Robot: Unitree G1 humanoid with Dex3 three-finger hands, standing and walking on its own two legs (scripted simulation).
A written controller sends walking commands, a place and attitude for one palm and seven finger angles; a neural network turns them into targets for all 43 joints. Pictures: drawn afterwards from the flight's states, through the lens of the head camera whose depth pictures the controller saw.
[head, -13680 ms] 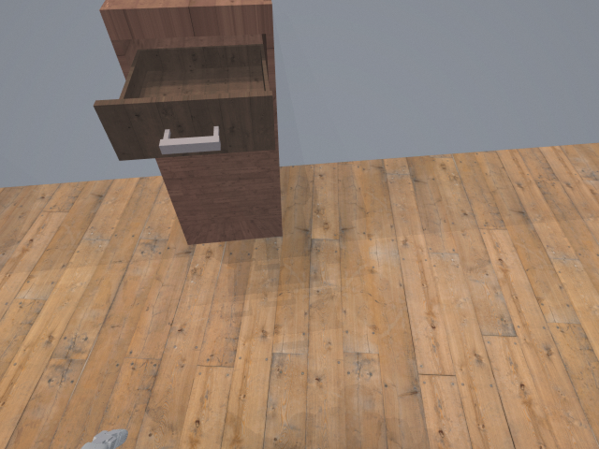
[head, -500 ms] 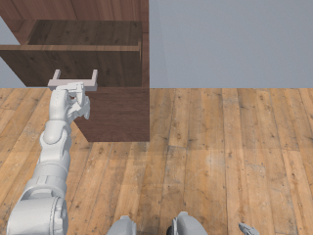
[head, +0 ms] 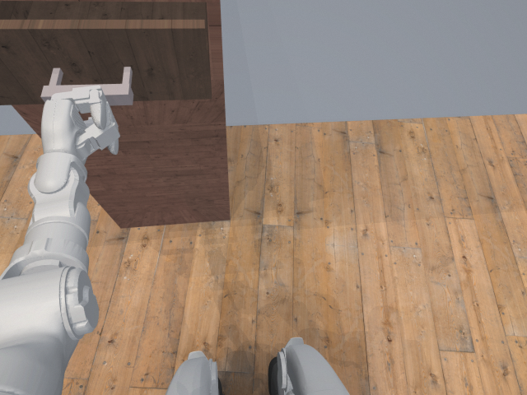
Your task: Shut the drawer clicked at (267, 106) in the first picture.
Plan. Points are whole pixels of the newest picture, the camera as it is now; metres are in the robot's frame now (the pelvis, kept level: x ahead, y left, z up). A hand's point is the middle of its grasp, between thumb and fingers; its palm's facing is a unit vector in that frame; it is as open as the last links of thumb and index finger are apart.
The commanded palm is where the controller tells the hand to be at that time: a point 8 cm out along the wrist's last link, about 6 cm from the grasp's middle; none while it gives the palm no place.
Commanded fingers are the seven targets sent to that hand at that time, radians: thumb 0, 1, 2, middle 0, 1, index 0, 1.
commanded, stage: push the drawer shut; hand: left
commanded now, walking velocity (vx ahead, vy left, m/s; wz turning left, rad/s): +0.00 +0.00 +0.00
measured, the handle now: (91, 85) +0.57 +0.22 +0.07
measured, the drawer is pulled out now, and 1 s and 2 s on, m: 0.05 0.00 0.00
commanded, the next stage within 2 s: pull the fist back off the drawer in 0.70 s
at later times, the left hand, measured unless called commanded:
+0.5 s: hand (116, 98) +0.55 +0.19 +0.07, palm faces +0.05 -1.00 -0.02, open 3.4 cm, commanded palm +0.54 +0.22 +0.07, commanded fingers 0.00 0.90 0.90 -1.40 -1.60 -1.40 -1.60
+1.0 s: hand (112, 95) +0.55 +0.19 +0.07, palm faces +0.05 -1.00 -0.05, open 3.4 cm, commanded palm +0.55 +0.22 +0.07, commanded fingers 0.00 0.90 0.90 -1.40 -1.60 -1.40 -1.60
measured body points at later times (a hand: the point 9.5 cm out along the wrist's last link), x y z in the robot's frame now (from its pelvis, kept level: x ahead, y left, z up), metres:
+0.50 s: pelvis +0.01 +0.01 +0.00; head +0.16 +0.03 +0.42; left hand +0.54 +0.24 +0.07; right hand -0.01 -0.25 -0.11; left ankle +0.01 +0.11 -0.67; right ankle +0.03 -0.11 -0.67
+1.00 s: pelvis -0.01 +0.01 -0.01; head +0.15 +0.04 +0.40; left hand +0.55 +0.24 +0.07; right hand -0.05 -0.26 -0.11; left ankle +0.01 +0.11 -0.67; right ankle +0.03 -0.11 -0.67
